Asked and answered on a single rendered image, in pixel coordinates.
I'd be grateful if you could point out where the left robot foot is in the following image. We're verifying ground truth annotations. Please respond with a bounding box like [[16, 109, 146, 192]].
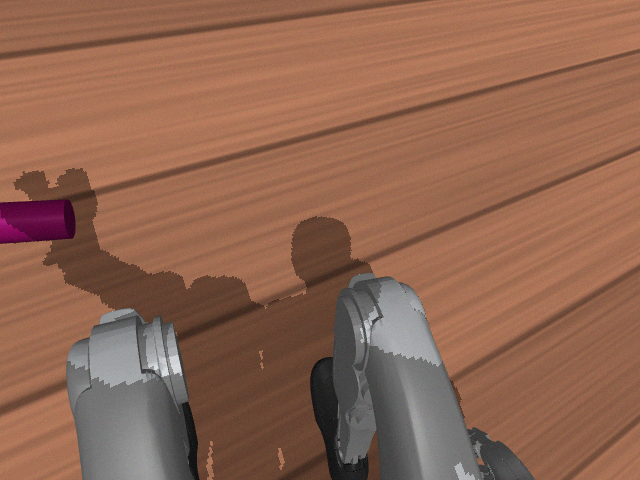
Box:
[[182, 402, 199, 480]]

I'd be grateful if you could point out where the right robot hand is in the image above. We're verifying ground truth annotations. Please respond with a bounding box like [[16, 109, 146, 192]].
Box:
[[467, 427, 535, 480]]

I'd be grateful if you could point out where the right robot foot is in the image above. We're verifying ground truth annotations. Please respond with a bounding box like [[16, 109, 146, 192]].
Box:
[[310, 357, 369, 480]]

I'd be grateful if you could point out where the can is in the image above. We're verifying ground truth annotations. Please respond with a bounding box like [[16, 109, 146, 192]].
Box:
[[0, 199, 76, 244]]

